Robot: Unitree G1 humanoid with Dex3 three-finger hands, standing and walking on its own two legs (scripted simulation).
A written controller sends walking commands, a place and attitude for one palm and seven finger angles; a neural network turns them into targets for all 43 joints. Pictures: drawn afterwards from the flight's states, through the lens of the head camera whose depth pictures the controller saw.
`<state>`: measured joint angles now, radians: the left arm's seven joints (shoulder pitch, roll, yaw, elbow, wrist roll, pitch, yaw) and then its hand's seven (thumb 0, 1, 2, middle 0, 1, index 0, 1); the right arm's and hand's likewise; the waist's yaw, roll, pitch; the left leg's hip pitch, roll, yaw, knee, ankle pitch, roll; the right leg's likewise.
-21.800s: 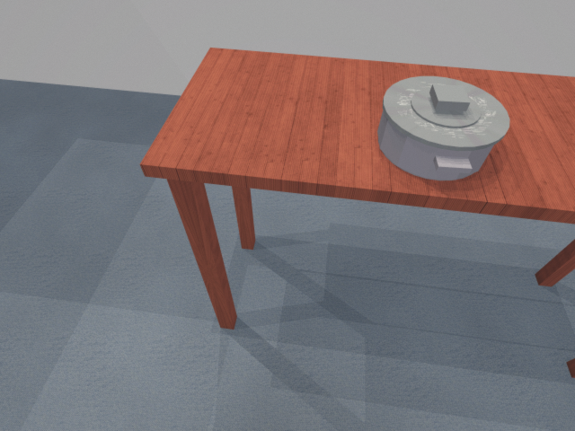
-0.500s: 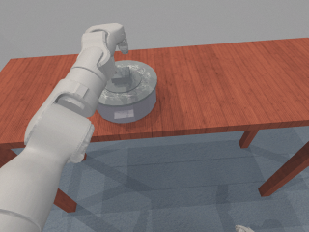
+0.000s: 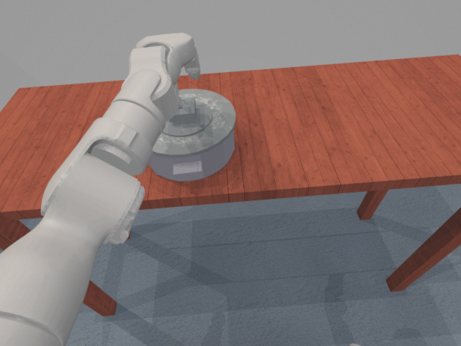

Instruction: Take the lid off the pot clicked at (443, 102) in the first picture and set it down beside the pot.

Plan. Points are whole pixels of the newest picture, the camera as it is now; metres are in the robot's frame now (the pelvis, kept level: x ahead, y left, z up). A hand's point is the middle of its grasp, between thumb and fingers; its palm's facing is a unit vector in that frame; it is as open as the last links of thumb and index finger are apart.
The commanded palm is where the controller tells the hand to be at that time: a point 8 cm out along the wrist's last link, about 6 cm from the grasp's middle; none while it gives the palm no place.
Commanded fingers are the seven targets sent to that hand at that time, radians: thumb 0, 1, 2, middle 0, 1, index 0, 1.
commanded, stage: move the open hand above the knob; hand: left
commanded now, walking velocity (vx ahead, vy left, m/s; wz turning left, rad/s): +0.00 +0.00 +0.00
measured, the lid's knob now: (182, 109) +0.53 +0.08 +0.14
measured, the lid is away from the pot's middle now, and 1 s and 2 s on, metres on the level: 0.01 0.01 0.01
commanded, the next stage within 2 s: lower the open fingers around the knob in 1.16 s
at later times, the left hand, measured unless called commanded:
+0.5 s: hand (185, 86) +0.49 +0.06 +0.22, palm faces -0.23 -0.02 -0.97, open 10.2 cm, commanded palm +0.48 +0.07 +0.27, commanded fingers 0.00 -0.24 1.28 -0.81 -0.08 -0.81 -0.08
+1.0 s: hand (177, 90) +0.47 +0.07 +0.22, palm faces -0.22 -0.02 -0.97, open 10.2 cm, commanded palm +0.46 +0.07 +0.27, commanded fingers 0.00 -0.24 1.28 -0.81 -0.08 -0.81 -0.08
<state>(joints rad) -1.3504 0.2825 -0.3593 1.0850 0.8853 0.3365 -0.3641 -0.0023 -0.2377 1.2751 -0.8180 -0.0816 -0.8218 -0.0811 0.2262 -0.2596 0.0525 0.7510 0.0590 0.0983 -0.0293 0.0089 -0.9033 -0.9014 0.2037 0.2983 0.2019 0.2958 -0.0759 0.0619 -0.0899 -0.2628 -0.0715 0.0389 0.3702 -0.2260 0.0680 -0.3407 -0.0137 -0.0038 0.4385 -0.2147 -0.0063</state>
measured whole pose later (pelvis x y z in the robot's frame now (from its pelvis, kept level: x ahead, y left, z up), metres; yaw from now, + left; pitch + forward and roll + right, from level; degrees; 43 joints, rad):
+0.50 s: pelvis +0.00 +0.00 +0.00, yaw +0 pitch +7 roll +1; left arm -1.36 0.26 -0.36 1.08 0.89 0.33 -0.36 0.00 -0.24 1.28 -0.82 -0.08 -0.82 -0.08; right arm 0.23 -0.27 0.05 0.76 0.05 0.08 -0.03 0.01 -0.90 -0.90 0.20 0.30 0.20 0.30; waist -0.08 0.07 -0.09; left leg -0.27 -0.07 0.04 0.37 -0.23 0.06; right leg -0.35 -0.01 -0.01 0.44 -0.22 -0.01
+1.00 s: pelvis +0.00 -0.01 +0.00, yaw +1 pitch +5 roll +1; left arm -1.31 0.27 -0.39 1.01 0.88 0.35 -0.39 0.00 -0.24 1.27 -0.82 -0.08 -0.82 -0.08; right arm 0.15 -0.26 0.06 0.72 0.06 0.11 -0.04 0.01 -0.90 -0.90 0.20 0.30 0.20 0.30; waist -0.05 0.05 -0.08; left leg -0.23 -0.06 0.02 0.37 -0.22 0.05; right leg -0.31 0.00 -0.02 0.44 -0.22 -0.02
